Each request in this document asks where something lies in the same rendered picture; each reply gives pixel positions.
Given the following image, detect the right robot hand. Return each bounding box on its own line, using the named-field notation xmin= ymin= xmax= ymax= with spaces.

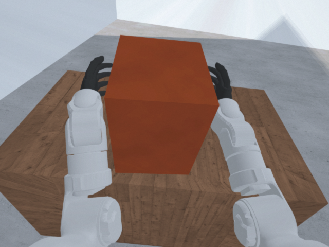
xmin=208 ymin=62 xmax=232 ymax=100

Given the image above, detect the robot right forearm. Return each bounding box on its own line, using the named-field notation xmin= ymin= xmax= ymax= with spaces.
xmin=211 ymin=98 xmax=298 ymax=233

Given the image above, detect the robot left upper arm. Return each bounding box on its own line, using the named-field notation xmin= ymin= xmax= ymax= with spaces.
xmin=29 ymin=197 xmax=122 ymax=247

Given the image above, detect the carton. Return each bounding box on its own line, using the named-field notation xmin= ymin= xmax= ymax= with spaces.
xmin=104 ymin=35 xmax=220 ymax=175

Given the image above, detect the robot left forearm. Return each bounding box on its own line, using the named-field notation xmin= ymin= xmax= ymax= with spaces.
xmin=61 ymin=89 xmax=112 ymax=226

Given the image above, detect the robot right upper arm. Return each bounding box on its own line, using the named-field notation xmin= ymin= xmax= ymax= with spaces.
xmin=233 ymin=195 xmax=328 ymax=247

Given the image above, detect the pedestal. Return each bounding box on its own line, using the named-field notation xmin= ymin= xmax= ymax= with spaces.
xmin=0 ymin=70 xmax=328 ymax=247

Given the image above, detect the left robot hand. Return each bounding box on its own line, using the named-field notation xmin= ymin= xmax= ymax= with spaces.
xmin=80 ymin=56 xmax=113 ymax=96

